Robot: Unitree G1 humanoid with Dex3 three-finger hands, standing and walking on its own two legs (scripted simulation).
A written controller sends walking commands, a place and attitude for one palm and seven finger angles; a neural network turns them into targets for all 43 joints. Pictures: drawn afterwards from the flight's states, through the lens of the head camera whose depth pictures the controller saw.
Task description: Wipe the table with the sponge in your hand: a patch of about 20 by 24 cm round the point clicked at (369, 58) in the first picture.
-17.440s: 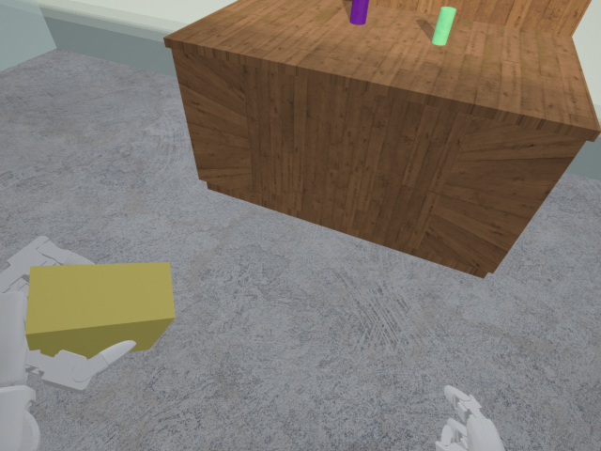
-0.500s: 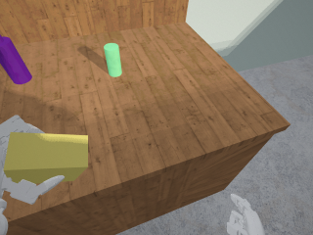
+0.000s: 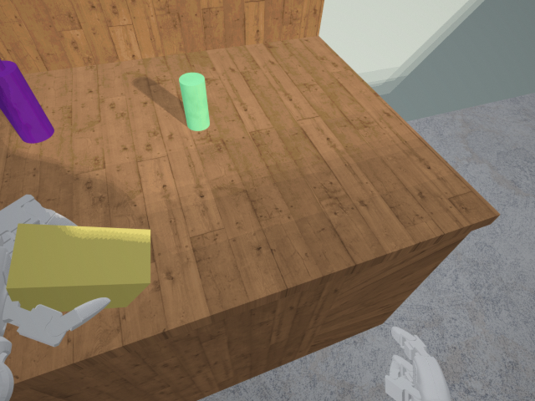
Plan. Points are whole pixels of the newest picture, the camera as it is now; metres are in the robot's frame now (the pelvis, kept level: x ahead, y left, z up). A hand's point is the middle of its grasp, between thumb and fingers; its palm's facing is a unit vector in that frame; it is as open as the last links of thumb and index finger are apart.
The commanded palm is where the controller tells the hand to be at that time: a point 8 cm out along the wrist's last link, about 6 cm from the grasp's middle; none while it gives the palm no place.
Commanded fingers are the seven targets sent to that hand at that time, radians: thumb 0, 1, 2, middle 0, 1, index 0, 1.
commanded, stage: shuffle to correct the standing spot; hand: left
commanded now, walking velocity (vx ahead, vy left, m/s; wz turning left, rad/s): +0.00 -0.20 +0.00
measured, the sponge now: (101, 272) +0.23 +0.21 +0.14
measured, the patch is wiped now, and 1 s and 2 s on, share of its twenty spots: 0.00 0.00 0.00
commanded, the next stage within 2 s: come to a stop and stand still in 0.76 s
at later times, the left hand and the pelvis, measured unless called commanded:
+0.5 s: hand (57, 276) +0.21 +0.24 +0.16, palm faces +0.32 -0.86 -0.40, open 10.0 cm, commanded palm +0.15 +0.28 +0.18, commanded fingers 0.00 0.10 1.30 -1.20 -1.60 -1.20 -1.60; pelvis +0.00 +0.00 +0.00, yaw +1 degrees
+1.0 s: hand (13, 244) +0.23 +0.28 +0.18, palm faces +0.39 -0.79 -0.47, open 10.0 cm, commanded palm +0.16 +0.28 +0.18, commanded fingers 0.00 0.10 1.30 -1.20 -1.60 -1.20 -1.60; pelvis -0.01 +0.00 +0.00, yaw -2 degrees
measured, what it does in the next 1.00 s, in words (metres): stands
